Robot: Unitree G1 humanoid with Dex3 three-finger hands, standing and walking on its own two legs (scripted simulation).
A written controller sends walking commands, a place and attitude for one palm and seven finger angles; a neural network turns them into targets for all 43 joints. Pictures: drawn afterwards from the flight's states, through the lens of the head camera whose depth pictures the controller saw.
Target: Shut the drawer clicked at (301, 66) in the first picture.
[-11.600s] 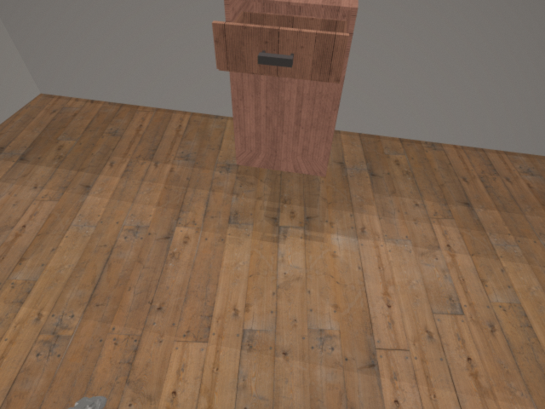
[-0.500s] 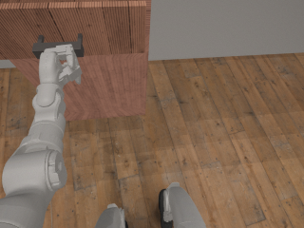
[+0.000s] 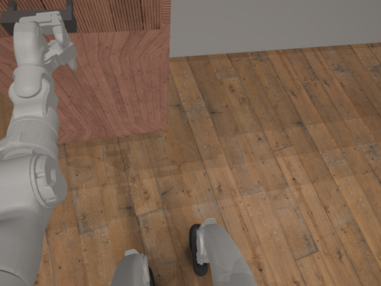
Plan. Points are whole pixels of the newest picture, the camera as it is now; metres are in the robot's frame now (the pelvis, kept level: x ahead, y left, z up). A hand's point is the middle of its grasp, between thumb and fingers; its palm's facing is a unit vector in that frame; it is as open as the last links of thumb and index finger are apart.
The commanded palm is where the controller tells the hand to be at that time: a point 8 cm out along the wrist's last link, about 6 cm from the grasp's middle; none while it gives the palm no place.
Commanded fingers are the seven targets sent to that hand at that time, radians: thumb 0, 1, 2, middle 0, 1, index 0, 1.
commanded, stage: push the drawer shut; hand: left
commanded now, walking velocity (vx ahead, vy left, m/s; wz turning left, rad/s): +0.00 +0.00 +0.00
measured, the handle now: (41, 13) +0.65 +0.18 +0.07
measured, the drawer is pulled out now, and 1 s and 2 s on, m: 0.02 0.00 0.00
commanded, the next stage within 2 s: pull the fist back off the drawer in 0.66 s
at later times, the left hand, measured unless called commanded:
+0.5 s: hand (67, 34) +0.60 +0.14 +0.07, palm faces +0.00 -1.00 -0.05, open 3.1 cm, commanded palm +0.61 +0.17 +0.07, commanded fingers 0.00 0.90 0.90 -1.40 -1.60 -1.40 -1.60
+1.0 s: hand (61, 32) +0.60 +0.15 +0.07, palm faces +0.00 -1.00 -0.06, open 3.3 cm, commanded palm +0.61 +0.17 +0.07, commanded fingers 0.00 0.90 0.90 -1.40 -1.60 -1.40 -1.60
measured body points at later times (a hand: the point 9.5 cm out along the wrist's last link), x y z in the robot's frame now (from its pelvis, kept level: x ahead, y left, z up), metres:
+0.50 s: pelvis +0.00 +0.00 -0.01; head +0.19 +0.02 +0.40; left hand +0.59 +0.19 +0.08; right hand -0.05 -0.25 -0.10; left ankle -0.03 +0.11 -0.65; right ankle +0.09 -0.12 -0.65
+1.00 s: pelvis -0.03 +0.00 -0.02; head +0.18 +0.02 +0.37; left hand +0.60 +0.20 +0.08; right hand -0.11 -0.24 -0.10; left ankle -0.03 +0.11 -0.65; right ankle +0.09 -0.12 -0.65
